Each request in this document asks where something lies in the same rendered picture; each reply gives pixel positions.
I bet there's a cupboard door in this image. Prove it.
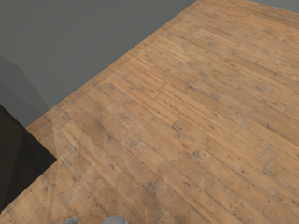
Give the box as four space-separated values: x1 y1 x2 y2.
0 112 23 215

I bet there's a left robot thigh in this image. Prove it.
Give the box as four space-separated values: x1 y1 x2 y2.
102 215 128 224

